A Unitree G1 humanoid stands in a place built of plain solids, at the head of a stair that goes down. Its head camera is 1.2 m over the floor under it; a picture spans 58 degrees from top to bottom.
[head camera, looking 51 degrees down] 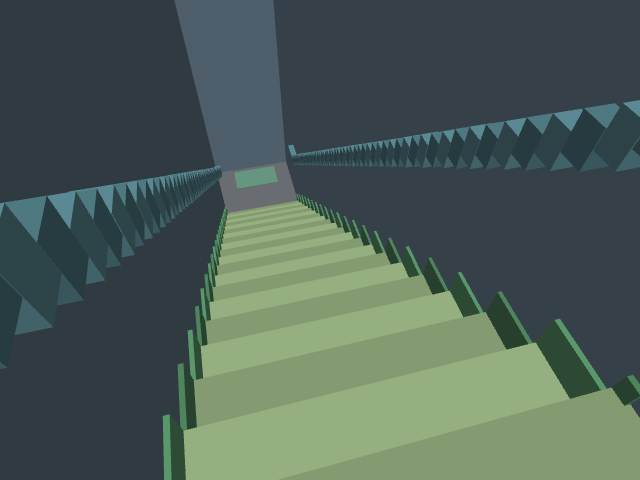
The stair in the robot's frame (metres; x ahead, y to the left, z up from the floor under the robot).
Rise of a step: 0.20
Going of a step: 0.24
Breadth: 1.26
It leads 14 degrees to the left of straight ahead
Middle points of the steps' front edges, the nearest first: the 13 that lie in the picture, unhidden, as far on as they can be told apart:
0.30 -0.23 0.00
0.53 -0.17 -0.20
0.77 -0.11 -0.41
1.00 -0.05 -0.61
1.24 0.01 -0.82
1.48 0.07 -1.02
1.71 0.13 -1.23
1.95 0.19 -1.43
2.18 0.24 -1.64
2.42 0.30 -1.84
2.65 0.36 -2.05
2.89 0.42 -2.25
3.13 0.48 -2.46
